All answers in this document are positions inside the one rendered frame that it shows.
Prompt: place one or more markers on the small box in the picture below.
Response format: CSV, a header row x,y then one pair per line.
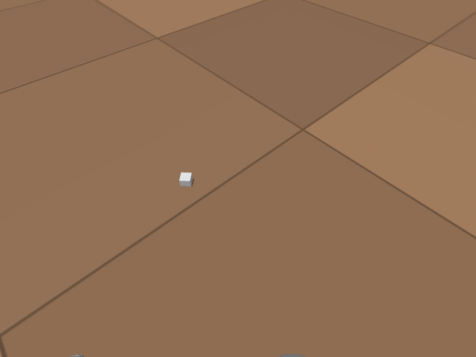
x,y
186,179

